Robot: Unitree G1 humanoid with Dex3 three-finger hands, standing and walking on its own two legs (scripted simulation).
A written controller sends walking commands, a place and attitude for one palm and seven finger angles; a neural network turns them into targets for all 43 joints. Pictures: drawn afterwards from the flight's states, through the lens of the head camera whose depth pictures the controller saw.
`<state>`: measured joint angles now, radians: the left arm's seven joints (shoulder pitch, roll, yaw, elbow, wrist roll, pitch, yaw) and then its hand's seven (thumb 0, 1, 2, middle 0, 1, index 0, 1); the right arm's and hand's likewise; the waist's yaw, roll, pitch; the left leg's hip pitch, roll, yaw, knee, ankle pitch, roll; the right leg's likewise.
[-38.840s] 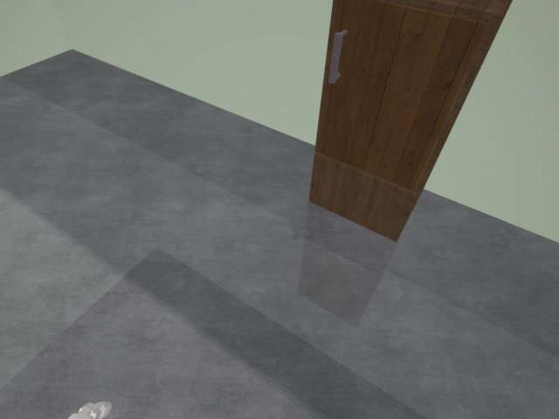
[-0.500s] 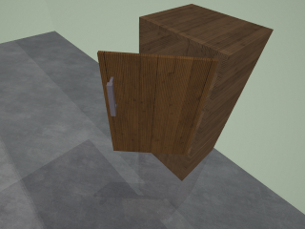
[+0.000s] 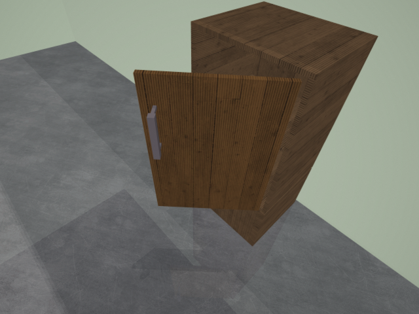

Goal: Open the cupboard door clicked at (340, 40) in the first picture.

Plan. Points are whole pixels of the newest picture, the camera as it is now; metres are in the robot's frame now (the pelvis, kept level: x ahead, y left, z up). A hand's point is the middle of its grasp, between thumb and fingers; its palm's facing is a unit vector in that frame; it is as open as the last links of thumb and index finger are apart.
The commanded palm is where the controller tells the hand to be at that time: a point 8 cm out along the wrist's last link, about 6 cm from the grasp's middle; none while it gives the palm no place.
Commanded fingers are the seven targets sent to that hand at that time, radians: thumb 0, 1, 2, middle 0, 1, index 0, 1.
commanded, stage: come to a stop and stand still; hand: left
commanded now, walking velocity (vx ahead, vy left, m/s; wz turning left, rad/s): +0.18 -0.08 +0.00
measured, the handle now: (155, 133) +0.58 +0.19 +0.00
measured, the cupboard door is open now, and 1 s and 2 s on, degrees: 44 44 44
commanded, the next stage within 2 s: look again from close up in 1.66 s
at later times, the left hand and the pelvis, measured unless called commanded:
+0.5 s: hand out of the picture +0.02 +0.15 -0.18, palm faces +0.03 -0.99 -0.16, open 7.3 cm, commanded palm none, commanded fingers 0.00 0.90 0.90 -0.20 -0.30 -0.20 -0.30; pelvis +0.02 +0.00 +0.00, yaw -1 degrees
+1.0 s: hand out of the picture +0.01 +0.17 -0.17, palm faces -0.02 -0.98 -0.21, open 7.4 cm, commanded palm none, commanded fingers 0.00 0.90 0.90 -0.20 -0.30 -0.20 -0.30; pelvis +0.01 -0.01 +0.00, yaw -1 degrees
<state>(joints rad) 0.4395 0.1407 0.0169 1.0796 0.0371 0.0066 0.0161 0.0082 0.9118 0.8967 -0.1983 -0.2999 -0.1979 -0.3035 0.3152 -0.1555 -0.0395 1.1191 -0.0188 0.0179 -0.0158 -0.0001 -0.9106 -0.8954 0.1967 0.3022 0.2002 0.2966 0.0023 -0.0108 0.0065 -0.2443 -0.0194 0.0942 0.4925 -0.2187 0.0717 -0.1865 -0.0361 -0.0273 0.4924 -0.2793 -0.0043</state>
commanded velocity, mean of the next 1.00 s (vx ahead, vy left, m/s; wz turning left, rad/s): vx -0.02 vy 0.01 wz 0.00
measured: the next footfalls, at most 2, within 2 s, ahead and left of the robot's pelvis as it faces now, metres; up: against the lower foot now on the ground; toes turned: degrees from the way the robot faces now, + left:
none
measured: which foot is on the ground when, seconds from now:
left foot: down 0.00-1.00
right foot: down 0.00-1.00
